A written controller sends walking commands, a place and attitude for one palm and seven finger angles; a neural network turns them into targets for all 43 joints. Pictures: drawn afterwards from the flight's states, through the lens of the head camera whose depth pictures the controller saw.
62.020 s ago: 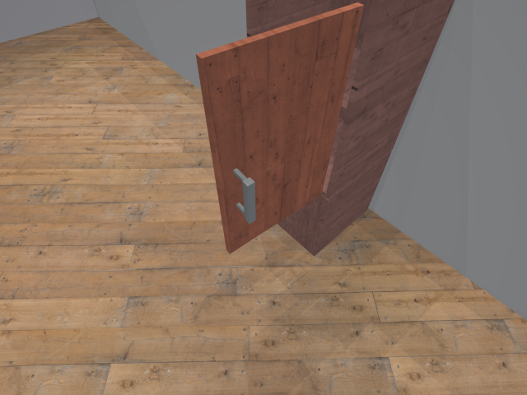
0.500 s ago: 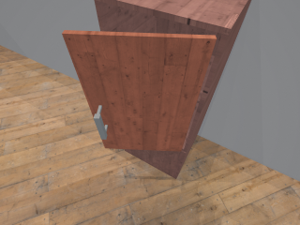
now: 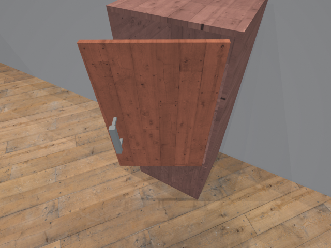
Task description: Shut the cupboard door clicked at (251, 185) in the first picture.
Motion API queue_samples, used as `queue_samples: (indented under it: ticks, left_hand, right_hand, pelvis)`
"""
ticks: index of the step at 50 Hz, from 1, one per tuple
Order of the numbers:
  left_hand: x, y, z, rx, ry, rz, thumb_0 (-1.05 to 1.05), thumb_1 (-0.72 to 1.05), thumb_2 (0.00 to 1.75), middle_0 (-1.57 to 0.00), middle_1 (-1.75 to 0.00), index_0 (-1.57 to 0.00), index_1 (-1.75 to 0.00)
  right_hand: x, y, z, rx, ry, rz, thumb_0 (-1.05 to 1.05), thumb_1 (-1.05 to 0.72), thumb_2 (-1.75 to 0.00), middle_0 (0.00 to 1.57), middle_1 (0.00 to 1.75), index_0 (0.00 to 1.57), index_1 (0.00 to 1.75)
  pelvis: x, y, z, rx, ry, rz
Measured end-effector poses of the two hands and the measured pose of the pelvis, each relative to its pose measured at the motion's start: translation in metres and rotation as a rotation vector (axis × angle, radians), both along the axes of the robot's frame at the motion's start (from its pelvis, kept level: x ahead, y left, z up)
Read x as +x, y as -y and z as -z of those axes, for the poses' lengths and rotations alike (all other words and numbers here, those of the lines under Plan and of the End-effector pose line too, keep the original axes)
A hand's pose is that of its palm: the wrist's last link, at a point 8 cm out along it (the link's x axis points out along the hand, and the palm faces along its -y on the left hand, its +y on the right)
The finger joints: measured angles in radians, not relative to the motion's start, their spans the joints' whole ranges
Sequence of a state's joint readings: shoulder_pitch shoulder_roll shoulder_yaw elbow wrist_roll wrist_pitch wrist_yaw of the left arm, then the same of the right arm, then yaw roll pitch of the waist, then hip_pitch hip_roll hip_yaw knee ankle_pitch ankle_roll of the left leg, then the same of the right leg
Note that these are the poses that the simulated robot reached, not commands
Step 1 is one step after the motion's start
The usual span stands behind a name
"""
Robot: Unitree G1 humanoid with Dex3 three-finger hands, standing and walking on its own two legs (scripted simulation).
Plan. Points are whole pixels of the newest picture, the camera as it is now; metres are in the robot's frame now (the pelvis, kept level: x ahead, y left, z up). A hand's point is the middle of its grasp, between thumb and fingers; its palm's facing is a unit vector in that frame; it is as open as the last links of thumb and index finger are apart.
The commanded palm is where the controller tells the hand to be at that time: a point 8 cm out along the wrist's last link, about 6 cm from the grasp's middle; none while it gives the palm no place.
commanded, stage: come to a stop and stand still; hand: left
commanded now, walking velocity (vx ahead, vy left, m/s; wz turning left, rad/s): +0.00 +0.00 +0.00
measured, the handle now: (117, 135) +0.49 +0.21 -0.09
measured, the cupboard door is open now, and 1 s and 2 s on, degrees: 28 28 28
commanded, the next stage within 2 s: look again from close up in 0.14 s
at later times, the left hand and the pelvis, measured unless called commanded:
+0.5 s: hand out of the picture +0.04 +0.17 -0.17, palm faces -0.01 -0.98 -0.22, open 7.4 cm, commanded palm none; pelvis +0.02 -0.01 +0.00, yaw +0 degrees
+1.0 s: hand (102, 213) +0.21 +0.17 -0.03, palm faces +0.27 -0.96 -0.11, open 7.2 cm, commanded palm +0.12 +0.22 -0.07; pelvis +0.01 -0.03 -0.03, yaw +3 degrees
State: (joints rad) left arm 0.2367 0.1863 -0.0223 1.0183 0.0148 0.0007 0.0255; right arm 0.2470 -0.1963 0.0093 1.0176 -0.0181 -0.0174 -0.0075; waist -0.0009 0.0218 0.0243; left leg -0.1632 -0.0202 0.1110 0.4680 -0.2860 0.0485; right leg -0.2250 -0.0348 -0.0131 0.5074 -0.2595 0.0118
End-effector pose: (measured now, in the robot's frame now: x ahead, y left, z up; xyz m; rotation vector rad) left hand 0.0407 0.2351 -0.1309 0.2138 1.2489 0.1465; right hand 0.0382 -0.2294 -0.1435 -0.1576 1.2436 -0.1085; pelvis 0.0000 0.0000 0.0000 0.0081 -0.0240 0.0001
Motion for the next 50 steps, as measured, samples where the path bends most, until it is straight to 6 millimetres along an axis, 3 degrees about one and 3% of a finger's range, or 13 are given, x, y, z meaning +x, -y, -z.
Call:
queue_samples:
  ticks: [9, 15, 33, 42, 44, 48, 50]
  left_hand:
    - [-0.018, -0.001, 0.001, 0.003, -0.083, -0.014, 0.01, 0.90, 0.90, -0.20, -0.30, -0.20, -0.30]
    - [-0.021, 0.003, 0.004, -0.005, -0.118, -0.021, 0.01, 0.90, 0.90, -0.20, -0.30, -0.20, -0.30]
    - [0.015, 0.020, 0.007, -0.024, -0.067, -0.012, 0.00, 0.90, 0.90, -0.20, -0.30, -0.20, -0.30]
    - [0.025, 0.020, 0.005, -0.006, -0.044, -0.014, 0.00, 0.90, 0.90, -0.20, -0.30, -0.20, -0.30]
    - [0.051, 0.010, -0.012, 0.008, 0.160, -0.101, 0.01, 0.90, 0.90, -0.20, -0.30, -0.20, -0.30]
    - [0.114, 0.010, -0.087, 0.035, 0.715, -0.114, 0.02, 0.91, 0.90, -0.21, -0.32, -0.22, -0.32]
    - [0.134, 0.015, -0.111, 0.005, 0.934, -0.092, 0.01, 0.91, 0.90, -0.23, -0.34, -0.23, -0.33]
  right_hand:
    - [-0.022, 0.007, 0.001, -0.011, -0.095, 0.005, 0.00, -0.91, -0.89, 0.20, 0.30, 0.20, 0.30]
    - [-0.024, 0.012, -0.001, -0.024, -0.130, 0.015, 0.00, -0.91, -0.89, 0.20, 0.30, 0.20, 0.30]
    - [0.013, 0.017, -0.002, -0.022, -0.083, 0.012, 0.00, -0.91, -0.89, 0.20, 0.30, 0.20, 0.30]
    - [0.021, 0.025, -0.003, -0.029, -0.073, 0.015, 0.00, -0.91, -0.89, 0.20, 0.30, 0.20, 0.30]
    - [0.029, 0.030, -0.007, -0.072, 0.038, 0.020, 0.00, -0.91, -0.89, 0.20, 0.30, 0.20, 0.30]
    - [0.059, 0.042, -0.013, -0.079, 0.333, 0.019, 0.01, -0.91, -0.89, 0.20, 0.30, 0.20, 0.30]
    - [0.078, 0.048, -0.014, -0.067, 0.438, -0.010, 0.01, -0.91, -0.89, 0.20, 0.30, 0.20, 0.30]
  pelvis:
    - [0.003, 0.003, -0.002, 0.003, -0.010, 0.001]
    - [0.009, 0.006, -0.003, 0.003, -0.011, 0.002]
    - [0.024, 0.017, -0.004, 0.002, -0.014, 0.003]
    - [0.028, 0.021, -0.004, -0.002, -0.020, 0.000]
    - [0.023, 0.023, 0.002, -0.001, -0.011, -0.002]
    - [0.020, 0.027, 0.017, 0.025, -0.037, -0.047]
    - [0.015, 0.029, 0.026, 0.026, -0.086, -0.055]
